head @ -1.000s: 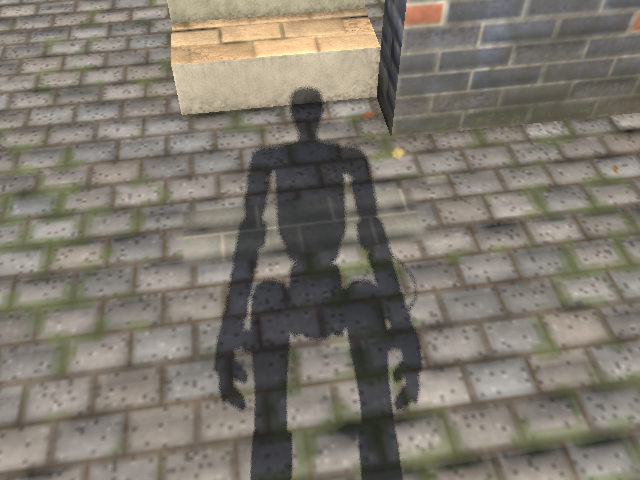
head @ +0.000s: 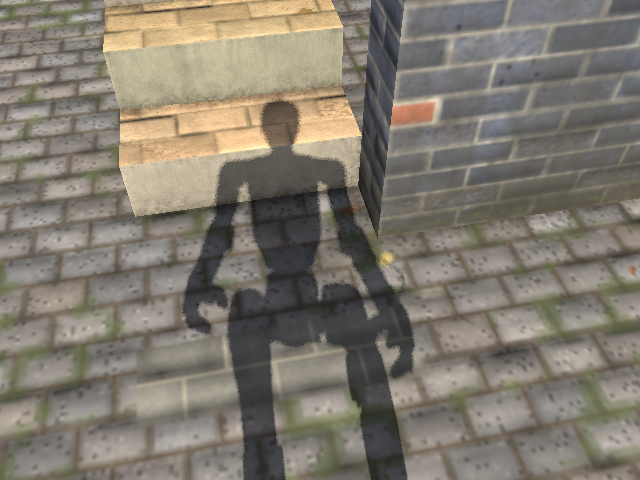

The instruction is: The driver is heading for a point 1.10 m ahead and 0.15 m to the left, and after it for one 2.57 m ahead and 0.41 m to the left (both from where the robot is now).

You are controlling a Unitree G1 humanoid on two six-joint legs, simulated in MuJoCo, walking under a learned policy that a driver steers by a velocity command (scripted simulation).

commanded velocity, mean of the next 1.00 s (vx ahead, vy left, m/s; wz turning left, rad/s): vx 0.50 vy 0.00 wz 0.14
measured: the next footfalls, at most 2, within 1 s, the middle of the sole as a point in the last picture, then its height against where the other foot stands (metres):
right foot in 0.30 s outside the picture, level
left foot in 0.88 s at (285, 421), level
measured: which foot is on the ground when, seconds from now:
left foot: down 0.00-0.32, up 0.34-0.86, down 0.88-1.00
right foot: up 0.00-0.28, down 0.30-0.88, up 0.90-1.00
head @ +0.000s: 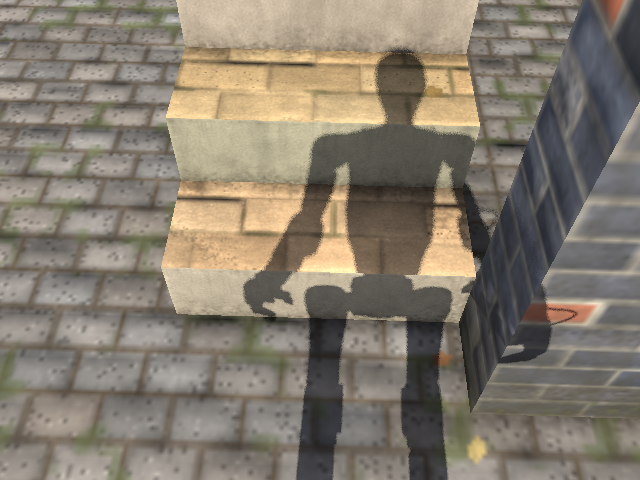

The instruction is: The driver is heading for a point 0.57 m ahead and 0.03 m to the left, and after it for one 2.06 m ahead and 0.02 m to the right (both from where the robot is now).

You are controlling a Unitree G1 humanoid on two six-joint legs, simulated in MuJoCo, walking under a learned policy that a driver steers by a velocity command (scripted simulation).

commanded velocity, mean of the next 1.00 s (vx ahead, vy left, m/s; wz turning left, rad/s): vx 0.50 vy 0.00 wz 0.18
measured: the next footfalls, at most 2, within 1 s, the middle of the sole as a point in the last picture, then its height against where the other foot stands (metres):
right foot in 0.36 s outside the picture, level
left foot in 0.80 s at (243, 447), level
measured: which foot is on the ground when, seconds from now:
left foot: down 0.00-0.38, up 0.40-0.78, down 0.80-1.00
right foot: up 0.00-0.34, down 0.36-0.82, up 0.84-1.00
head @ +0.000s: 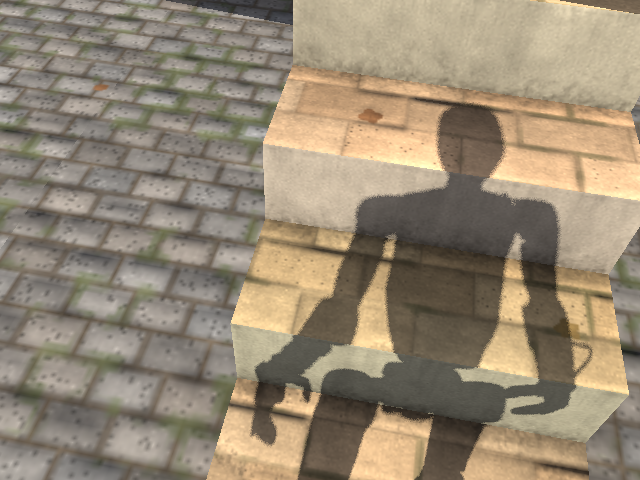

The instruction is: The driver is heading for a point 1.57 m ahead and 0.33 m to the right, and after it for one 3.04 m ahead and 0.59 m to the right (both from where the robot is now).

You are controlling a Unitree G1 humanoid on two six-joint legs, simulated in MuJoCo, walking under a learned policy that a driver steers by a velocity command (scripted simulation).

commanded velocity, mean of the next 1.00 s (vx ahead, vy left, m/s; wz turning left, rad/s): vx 0.50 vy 0.00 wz -0.40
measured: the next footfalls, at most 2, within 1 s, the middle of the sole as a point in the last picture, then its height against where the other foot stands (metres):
right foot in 0.26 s outside the picture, level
left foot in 0.86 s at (284, 471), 0.19 m higher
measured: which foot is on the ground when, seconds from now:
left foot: down 0.00-0.24, up 0.26-0.84, down 0.86-1.00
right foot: up 0.00-0.24, down 0.26-0.88, up 0.90-1.00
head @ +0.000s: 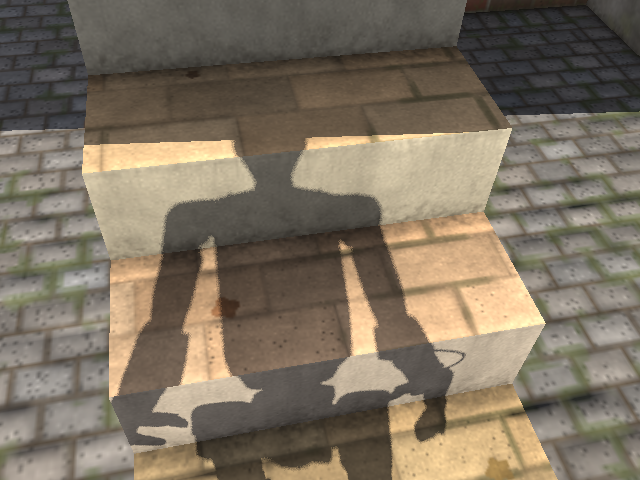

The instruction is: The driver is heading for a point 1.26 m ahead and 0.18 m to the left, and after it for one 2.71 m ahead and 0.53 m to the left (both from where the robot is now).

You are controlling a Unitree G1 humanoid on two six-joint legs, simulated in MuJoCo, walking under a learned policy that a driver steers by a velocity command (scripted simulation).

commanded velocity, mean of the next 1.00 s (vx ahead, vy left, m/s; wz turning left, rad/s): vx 0.50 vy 0.00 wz -0.02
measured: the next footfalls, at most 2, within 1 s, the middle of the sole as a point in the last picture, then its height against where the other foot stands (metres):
right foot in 0.40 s outside the picture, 0.19 m higher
left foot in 0.92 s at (274, 298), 0.19 m higher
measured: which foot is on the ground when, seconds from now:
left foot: down 0.00-0.42, up 0.44-0.90, down 0.92-1.00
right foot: up 0.00-0.38, down 0.40-0.94, up 0.96-1.00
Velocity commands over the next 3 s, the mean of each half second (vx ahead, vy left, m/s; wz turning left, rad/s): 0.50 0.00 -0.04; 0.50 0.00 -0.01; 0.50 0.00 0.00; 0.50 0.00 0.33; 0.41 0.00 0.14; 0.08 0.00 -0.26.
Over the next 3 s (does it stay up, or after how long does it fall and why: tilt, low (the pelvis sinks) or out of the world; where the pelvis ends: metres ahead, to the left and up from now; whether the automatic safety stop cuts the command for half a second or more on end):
stays up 1.32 0.17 1.03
